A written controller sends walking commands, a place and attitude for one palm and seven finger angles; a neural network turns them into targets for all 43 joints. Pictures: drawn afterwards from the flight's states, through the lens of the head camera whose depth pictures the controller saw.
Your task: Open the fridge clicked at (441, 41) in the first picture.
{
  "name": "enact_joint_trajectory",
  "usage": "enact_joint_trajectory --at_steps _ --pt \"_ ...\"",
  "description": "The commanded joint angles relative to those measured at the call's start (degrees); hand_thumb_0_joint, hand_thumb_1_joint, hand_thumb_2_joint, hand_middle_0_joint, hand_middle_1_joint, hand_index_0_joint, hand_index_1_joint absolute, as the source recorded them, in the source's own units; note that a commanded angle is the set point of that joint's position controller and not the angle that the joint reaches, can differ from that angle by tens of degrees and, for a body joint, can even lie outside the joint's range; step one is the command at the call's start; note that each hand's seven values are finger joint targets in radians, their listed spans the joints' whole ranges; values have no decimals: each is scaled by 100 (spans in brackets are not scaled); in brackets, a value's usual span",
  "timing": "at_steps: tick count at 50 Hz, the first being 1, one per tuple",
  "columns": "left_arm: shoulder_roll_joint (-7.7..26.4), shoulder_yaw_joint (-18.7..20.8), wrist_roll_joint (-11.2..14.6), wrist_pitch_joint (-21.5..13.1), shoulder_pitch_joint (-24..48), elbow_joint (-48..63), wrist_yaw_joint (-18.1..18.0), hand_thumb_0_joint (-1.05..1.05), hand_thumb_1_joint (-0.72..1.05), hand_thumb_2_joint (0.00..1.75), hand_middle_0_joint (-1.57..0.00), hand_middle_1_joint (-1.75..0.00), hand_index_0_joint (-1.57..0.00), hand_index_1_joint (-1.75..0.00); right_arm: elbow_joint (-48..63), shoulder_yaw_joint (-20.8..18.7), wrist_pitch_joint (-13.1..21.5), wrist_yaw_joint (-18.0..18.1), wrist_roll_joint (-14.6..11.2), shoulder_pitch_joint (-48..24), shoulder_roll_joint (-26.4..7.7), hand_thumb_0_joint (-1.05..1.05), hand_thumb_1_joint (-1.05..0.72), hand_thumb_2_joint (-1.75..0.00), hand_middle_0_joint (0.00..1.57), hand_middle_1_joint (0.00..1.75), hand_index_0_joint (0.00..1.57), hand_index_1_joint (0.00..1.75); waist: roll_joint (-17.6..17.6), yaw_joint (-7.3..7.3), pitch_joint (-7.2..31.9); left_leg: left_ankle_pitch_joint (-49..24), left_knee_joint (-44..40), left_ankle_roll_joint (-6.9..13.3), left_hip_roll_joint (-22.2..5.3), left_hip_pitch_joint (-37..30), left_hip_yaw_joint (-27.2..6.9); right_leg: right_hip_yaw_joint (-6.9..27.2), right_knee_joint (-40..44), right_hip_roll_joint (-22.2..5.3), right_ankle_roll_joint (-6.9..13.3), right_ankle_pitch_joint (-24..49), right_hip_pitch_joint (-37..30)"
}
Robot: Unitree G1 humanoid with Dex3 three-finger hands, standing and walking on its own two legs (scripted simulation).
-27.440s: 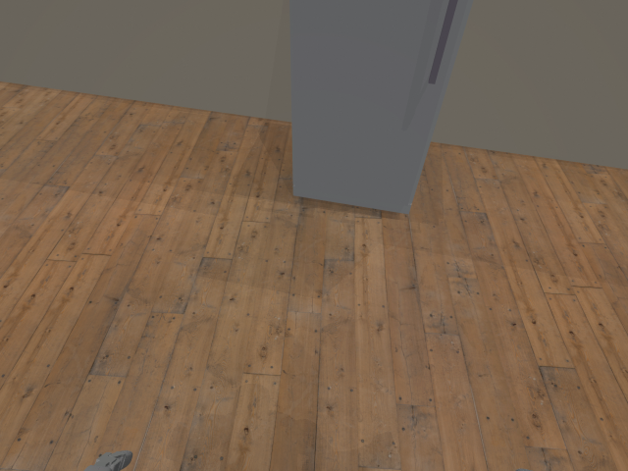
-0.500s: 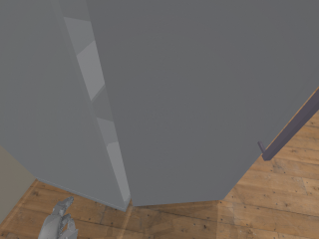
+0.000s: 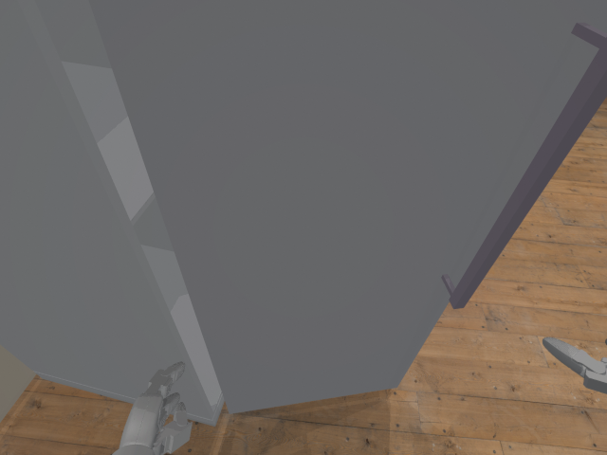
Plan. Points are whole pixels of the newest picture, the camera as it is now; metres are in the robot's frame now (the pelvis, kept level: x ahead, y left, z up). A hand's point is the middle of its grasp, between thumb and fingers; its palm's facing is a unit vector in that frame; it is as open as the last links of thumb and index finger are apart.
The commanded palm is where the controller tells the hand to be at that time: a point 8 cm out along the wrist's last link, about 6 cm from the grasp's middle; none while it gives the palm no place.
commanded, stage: draw the hand back to the body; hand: right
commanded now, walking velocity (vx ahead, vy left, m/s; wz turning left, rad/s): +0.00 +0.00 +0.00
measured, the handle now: (504, 204) +0.41 -0.28 +0.14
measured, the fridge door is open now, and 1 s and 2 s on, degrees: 68 68 68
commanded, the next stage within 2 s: step back with the hand held close in 0.72 s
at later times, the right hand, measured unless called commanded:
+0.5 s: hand (535, 322) +0.22 -0.22 +0.16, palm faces +0.45 +0.78 -0.44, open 7.7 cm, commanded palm +0.17 -0.26 +0.18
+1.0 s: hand (523, 324) +0.21 -0.21 +0.16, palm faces +0.40 +0.79 -0.47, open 7.4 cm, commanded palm +0.15 -0.25 +0.18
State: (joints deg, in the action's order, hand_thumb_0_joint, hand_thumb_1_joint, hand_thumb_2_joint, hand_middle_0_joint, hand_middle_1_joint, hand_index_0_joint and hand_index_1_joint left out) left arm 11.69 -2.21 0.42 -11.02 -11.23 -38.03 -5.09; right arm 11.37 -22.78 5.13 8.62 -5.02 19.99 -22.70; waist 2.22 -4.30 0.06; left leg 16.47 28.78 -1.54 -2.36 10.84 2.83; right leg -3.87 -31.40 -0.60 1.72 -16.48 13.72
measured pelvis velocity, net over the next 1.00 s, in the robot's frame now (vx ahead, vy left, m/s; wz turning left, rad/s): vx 0.01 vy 0.05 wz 0.02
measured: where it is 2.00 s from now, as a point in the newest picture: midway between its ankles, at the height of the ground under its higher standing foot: outside the picture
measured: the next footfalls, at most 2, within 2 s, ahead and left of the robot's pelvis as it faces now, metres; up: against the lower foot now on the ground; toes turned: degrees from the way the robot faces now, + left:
left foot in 1.72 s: -0.08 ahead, +0.11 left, +0.00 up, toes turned -12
right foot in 1.96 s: -0.10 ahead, -0.12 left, +0.00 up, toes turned -4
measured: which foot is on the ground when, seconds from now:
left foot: down 0.00-1.00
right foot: down 0.00-1.00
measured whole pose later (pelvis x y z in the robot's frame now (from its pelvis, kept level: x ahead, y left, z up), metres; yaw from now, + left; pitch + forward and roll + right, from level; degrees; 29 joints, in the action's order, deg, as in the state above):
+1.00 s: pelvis +0.01 +0.05 +0.01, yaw +1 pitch -1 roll +0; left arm 14.6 0.8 0.1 -3.0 -8.5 -35.9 -4.5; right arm 21.4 -20.2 6.9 6.7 -3.4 27.0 -21.7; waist 4.5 -2.4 -0.9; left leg 13.7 22.8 2.1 2.0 8.2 3.3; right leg -3.0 -27.1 -4.5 0.4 -13.2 11.6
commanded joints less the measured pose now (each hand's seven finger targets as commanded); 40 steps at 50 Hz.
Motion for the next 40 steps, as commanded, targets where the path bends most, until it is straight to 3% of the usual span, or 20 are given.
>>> enact_joint_trajectory --at_steps 1,6,8,12,17,20,23,27,28,30,33,34,36,40 --pt "974 425 22 -131 509 799 -45 0 90 90 -20 -30 -20 -30 1101 -293 167 61 61 -755 -863 0 -32 -62 22 64 22 64 145 126 244 -604 -517 208 338 24 -47 542 1090 -272 -312 1137 -567" --pt "888 417 -67 -164 547 861 40 0 90 90 -20 -30 -20 -30 2047 -348 144 110 131 -347 -984 0 -50 -71 21 53 21 53 480 -18 1000 -1354 -588 205 312 -542 -43 434 950 -260 -371 2780 -1175" --pt "879 417 -83 -157 552 849 70 0 90 90 -20 -30 -20 -30 2344 -495 131 132 139 -80 -1137 0 -57 -74 21 49 21 49 440 -50 1017 -1630 -640 213 317 -699 -28 377 881 -250 -377 3150 -1187" --pt "785 409 -77 -75 608 841 91 0 90 90 -20 -30 -20 -30 2473 -523 86 113 122 263 -1057 0 -72 -81 21 41 21 41 483 -13 715 -1787 -746 184 298 -699 -48 209 869 -207 -284 2942 -1078" --pt "764 439 -60 45 676 843 70 0 90 90 -20 -30 -20 -30 2377 -396 99 31 71 424 -844 0 -90 -90 20 30 20 30 117 26 407 -1846 -886 140 285 -622 -86 38 882 -156 -115 2382 -975" --pt "781 482 -44 143 682 829 35 0 90 90 -20 -30 -20 -30 1988 -363 74 -13 42 571 -755 0 -90 -90 20 30 20 30 -276 41 184 -1851 -978 104 274 -546 -122 -66 888 -131 -44 2020 -918" --pt "812 520 -54 171 724 821 -1 0 90 90 -20 -30 -20 -30 2020 -471 116 -14 61 355 -922 0 -90 -90 20 30 20 30 -263 26 281 -1854 -1032 85 260 -575 -170 -109 871 -85 -12 1871 -967" --pt "755 499 -74 86 772 832 -27 0 90 90 -20 -30 -20 -30 2255 -394 210 23 106 197 -932 0 -90 -90 20 30 20 30 34 22 439 -1956 -1031 57 238 -602 -233 -154 823 -19 24 1849 -1116" --pt "781 507 -87 62 800 821 -44 0 90 90 -20 -30 -20 -30 2336 -488 225 41 112 88 -1071 0 -90 -90 20 30 20 30 -24 12 442 -1962 -1075 61 231 -623 -248 -148 809 -5 30 1822 -1118" --pt "753 502 -98 28 796 821 -51 0 90 90 -20 -30 -20 -30 2309 -460 239 54 118 194 -1014 0 -90 -90 20 30 20 30 -107 -2 511 -2193 -1033 36 217 -677 -272 -162 777 5 56 1921 -1170" --pt "767 515 -105 14 801 774 -53 0 90 90 -20 -30 -20 -30 2264 -556 246 60 112 213 -1116 0 -90 -90 20 30 20 30 -136 -4 421 -2265 -1076 19 195 -696 -304 -159 786 17 47 1864 -1114" --pt "739 508 -97 17 807 766 -48 0 90 90 -20 -30 -20 -30 2135 -495 243 51 112 309 -1009 0 -90 -90 20 30 20 30 -153 12 287 -2207 -1090 6 198 -620 -312 -178 787 2 46 1832 -1100" --pt "728 507 -92 24 813 759 -38 0 90 90 -20 -30 -20 -30 2143 -465 258 42 106 286 -985 0 -90 -90 20 30 20 30 75 11 286 -2154 -1109 8 194 -628 -330 -179 823 2 36 1799 -1132" --pt "741 516 -86 48 832 755 -24 0 90 90 -20 -30 -20 -30 1935 -407 247 5 74 333 -892 0 -90 -90 20 30 20 30 -121 16 96 -1949 -1194 -16 216 -536 -327 -175 869 -7 34 1674 -1095"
